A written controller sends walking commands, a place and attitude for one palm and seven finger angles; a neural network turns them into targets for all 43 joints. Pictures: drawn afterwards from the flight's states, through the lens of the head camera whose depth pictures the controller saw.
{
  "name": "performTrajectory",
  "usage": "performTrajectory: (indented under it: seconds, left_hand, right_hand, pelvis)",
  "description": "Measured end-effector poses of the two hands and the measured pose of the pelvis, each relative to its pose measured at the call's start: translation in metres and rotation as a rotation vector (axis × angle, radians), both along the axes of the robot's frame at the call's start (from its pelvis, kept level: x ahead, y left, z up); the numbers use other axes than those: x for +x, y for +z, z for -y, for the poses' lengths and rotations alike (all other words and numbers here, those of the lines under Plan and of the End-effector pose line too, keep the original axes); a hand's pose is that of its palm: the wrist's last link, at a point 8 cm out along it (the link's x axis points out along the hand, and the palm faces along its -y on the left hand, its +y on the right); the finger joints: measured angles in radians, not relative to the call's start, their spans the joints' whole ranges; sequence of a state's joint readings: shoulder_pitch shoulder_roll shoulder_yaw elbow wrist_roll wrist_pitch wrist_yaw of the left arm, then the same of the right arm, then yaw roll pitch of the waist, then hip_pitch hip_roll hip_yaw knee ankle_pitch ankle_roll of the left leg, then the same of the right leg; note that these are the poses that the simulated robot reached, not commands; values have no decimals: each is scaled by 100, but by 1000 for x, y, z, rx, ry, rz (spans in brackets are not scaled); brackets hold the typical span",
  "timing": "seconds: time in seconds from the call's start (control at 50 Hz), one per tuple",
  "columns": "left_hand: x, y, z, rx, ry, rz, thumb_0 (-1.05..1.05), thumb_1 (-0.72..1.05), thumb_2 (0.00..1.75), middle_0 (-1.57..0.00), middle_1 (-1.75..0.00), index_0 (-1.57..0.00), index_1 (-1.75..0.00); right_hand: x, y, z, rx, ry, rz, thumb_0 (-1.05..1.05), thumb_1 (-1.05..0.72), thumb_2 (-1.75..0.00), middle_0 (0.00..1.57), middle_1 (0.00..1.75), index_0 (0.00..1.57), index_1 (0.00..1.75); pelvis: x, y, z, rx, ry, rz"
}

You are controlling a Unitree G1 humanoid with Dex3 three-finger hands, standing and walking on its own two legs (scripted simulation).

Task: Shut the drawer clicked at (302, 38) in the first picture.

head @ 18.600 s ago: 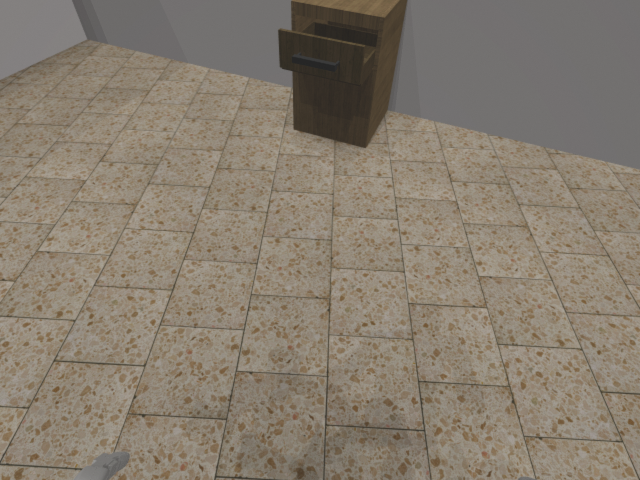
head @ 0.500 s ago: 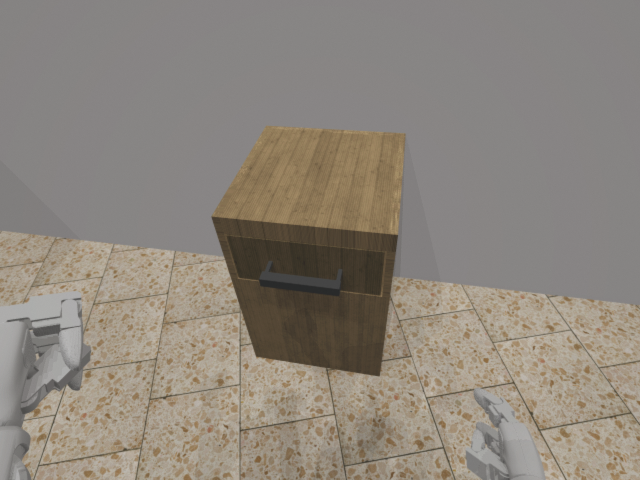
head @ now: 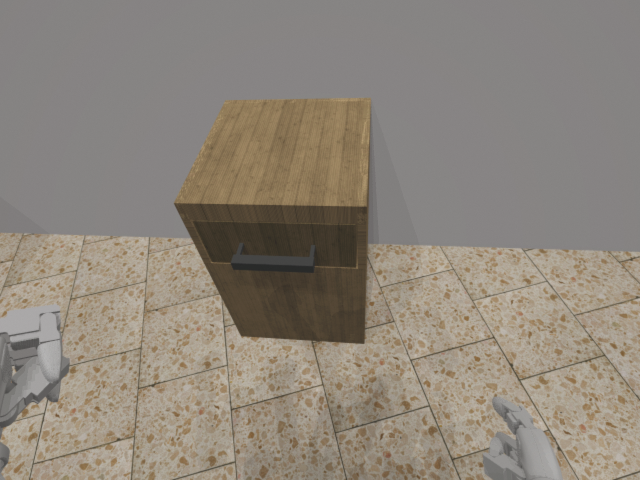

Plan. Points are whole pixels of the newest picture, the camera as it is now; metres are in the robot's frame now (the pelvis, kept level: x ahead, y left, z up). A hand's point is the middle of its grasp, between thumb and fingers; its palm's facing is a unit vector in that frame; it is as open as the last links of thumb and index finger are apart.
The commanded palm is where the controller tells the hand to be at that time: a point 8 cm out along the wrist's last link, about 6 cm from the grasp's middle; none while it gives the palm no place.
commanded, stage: step back with the hand held close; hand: left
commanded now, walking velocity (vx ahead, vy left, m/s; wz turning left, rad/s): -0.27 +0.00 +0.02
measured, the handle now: (274, 255) +0.64 +0.17 -0.25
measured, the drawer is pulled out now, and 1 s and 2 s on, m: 0.00 0.00 0.00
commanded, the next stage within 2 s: stop stepping back and stand still in 1.14 s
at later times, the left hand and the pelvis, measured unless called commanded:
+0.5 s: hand out of the picture +0.12 +0.27 +0.15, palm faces +0.33 -0.82 -0.47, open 3.2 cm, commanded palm +0.06 +0.31 +0.18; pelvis -0.06 +0.03 -0.01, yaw +1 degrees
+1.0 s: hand out of the picture +0.06 +0.28 +0.16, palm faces +0.39 -0.79 -0.48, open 3.2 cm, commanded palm -0.01 +0.32 +0.18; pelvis -0.13 +0.03 -0.02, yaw +3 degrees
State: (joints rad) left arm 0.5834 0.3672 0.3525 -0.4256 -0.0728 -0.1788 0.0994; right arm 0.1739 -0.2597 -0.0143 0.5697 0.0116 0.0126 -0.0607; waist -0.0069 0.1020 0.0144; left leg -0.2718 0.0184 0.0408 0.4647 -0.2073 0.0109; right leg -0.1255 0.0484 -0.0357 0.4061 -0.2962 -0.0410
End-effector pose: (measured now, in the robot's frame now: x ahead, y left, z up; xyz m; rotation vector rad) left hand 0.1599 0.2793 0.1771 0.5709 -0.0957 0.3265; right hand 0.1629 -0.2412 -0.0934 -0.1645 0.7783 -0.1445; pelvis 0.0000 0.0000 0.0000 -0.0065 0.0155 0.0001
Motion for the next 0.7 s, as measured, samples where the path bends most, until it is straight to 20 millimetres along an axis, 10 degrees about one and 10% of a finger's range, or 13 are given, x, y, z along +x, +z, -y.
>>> performTrajectory:
  seconds: [0.7]
  left_hand:
    - [-111, 3, -36, 91, -12, 114, 2, 89, 90, -140, -159, -140, -160]
  right_hand:
    - [-81, 1, -48, -76, 112, -7, 1, -90, -90, 21, 30, 20, 30]
  pelvis:
    - [-95, -15, -24, -24, 93, -39]
